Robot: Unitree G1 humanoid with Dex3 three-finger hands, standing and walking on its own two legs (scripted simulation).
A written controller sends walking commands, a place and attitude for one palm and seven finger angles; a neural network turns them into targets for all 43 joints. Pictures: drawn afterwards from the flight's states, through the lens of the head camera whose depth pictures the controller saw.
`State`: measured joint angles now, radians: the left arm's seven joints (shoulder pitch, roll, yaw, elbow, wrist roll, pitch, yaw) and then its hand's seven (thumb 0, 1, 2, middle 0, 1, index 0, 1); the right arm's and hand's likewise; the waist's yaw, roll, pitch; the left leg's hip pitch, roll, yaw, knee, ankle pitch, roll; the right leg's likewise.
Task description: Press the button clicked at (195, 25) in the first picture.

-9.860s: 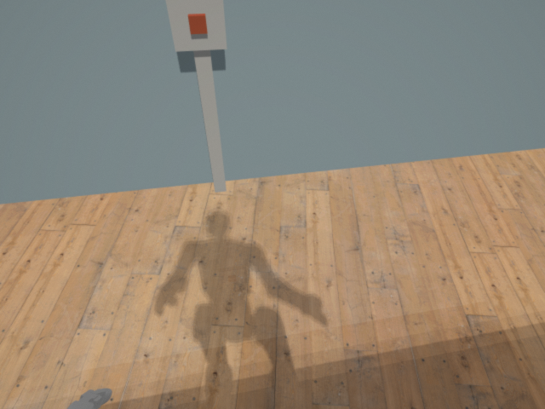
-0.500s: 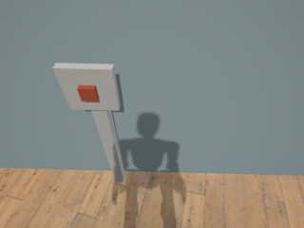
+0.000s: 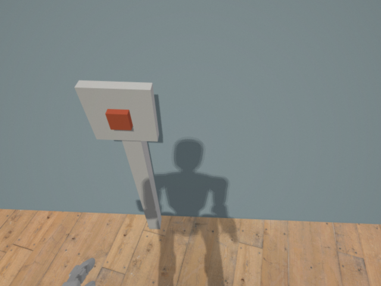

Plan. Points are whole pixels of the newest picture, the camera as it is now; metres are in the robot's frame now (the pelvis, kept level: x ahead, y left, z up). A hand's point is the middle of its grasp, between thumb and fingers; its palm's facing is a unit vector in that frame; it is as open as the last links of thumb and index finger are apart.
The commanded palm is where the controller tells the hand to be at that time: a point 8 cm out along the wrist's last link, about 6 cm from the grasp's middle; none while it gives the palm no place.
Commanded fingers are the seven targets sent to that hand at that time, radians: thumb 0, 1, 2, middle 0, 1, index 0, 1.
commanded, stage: raise the hand and make a fist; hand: left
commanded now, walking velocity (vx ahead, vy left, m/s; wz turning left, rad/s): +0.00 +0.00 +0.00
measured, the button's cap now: (120, 118) +0.49 +0.22 +0.07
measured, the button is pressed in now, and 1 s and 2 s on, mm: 0 0 0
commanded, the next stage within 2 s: aim a knuckle at the button in 1.88 s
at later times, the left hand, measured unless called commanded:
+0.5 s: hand (105, 279) +0.14 +0.17 +0.00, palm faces +0.10 -0.99 -0.08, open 4.1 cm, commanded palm +0.11 +0.23 -0.02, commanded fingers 0.00 0.90 0.90 -1.08 -1.26 -1.08 -1.26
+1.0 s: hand (99, 257) +0.17 +0.19 +0.01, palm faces +0.00 -1.00 -0.05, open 3.1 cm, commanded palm +0.14 +0.25 +0.03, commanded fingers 0.00 0.90 0.90 -1.30 -1.50 -1.30 -1.50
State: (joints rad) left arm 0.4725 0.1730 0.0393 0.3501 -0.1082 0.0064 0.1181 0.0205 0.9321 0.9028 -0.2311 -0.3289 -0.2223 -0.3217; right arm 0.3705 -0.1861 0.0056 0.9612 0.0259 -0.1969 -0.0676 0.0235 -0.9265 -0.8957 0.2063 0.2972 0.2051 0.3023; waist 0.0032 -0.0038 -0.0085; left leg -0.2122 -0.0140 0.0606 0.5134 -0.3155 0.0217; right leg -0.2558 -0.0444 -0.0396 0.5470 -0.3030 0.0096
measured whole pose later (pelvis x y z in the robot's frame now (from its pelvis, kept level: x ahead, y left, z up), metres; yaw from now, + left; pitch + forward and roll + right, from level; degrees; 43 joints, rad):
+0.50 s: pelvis -0.04 -0.04 -0.08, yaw +3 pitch +13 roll -3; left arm 0.47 0.21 0.18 -0.10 -0.28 -0.56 -0.31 0.02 0.90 0.91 -0.82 -0.98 -0.81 -0.97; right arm 0.12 -0.22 0.00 0.53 0.01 -0.24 -0.03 0.01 -0.90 -0.90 0.20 0.30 0.20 0.30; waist 0.06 0.01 -0.12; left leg -0.86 0.04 -0.07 1.18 -0.55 -0.03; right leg -0.83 -0.01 -0.16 1.12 -0.52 -0.05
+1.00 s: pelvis -0.03 -0.01 -0.05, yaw +1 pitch +10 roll -2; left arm 0.46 0.25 0.18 -0.10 -0.28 -0.34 -0.27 0.01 0.90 0.90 -1.29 -1.49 -1.28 -1.48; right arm 0.26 -0.25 -0.02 0.55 0.04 -0.24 -0.07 0.01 -0.90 -0.90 0.20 0.30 0.20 0.30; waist -0.01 0.01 -0.11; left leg -0.69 0.03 0.00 0.99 -0.49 0.01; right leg -0.68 -0.02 -0.09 0.94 -0.44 -0.01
